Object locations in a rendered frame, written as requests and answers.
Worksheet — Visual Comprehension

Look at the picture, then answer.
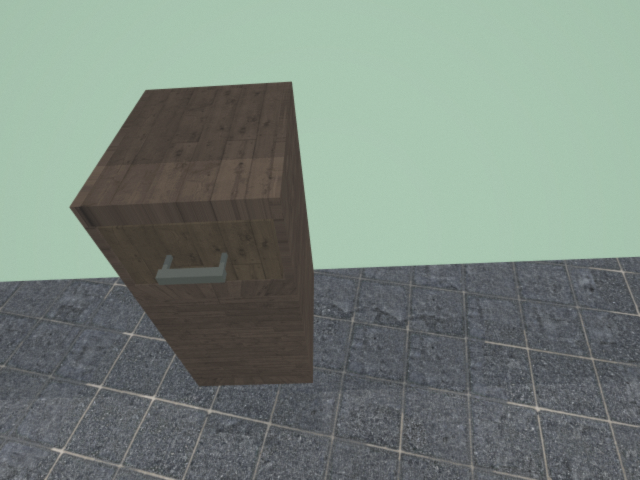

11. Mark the cabinet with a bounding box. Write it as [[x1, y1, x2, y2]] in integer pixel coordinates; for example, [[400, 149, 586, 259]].
[[69, 82, 314, 386]]

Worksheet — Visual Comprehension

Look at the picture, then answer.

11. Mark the handle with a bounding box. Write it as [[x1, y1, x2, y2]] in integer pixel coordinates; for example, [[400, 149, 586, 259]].
[[155, 253, 228, 285]]

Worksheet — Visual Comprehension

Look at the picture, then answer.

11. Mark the drawer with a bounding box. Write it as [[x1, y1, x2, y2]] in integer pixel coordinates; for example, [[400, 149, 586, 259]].
[[98, 219, 284, 284]]

